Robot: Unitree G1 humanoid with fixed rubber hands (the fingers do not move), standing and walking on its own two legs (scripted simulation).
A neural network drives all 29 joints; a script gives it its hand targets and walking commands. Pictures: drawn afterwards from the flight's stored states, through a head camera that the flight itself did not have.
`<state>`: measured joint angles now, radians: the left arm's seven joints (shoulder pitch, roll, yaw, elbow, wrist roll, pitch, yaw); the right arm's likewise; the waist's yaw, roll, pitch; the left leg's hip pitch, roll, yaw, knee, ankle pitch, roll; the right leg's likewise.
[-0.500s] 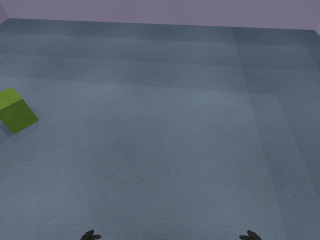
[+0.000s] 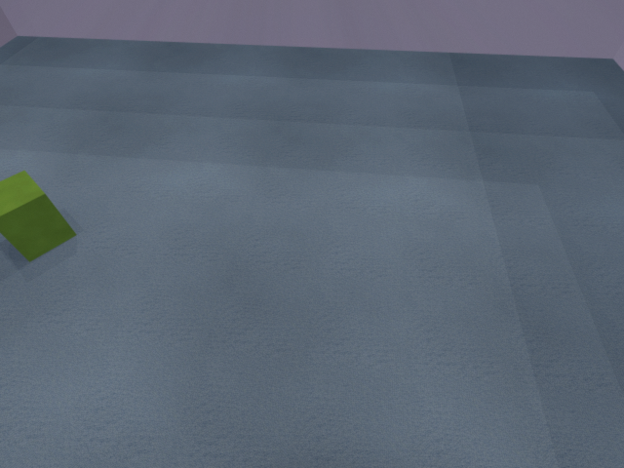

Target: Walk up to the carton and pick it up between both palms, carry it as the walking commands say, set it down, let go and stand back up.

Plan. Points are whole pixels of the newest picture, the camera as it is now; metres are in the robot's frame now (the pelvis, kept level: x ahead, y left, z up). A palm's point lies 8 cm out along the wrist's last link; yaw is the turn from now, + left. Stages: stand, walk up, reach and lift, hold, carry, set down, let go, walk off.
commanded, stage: stand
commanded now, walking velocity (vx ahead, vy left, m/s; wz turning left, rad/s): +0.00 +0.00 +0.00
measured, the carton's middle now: (27, 216) +1.12 +1.23 -0.65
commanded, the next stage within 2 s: walk up in 0.42 s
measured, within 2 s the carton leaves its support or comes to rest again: neither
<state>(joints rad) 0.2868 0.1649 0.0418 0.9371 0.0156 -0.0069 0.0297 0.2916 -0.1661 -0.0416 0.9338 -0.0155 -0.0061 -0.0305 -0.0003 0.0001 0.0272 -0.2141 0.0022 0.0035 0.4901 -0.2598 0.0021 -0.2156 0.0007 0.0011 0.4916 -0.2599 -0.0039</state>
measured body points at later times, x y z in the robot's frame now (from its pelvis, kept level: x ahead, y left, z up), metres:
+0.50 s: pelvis +0.00 +0.00 +0.00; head +0.00 +0.00 +0.45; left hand -0.01 +0.21 -0.16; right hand -0.01 -0.21 -0.16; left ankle +0.00 +0.12 -0.74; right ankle +0.00 -0.12 -0.74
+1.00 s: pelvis -0.03 +0.02 -0.01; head +0.00 +0.05 +0.44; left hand -0.06 +0.28 -0.16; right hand +0.16 -0.19 -0.13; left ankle -0.05 +0.12 -0.72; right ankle +0.00 -0.12 -0.74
